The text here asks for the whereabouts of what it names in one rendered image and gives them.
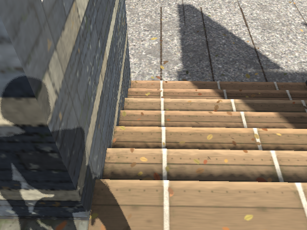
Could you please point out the stairs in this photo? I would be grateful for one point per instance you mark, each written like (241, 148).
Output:
(193, 130)

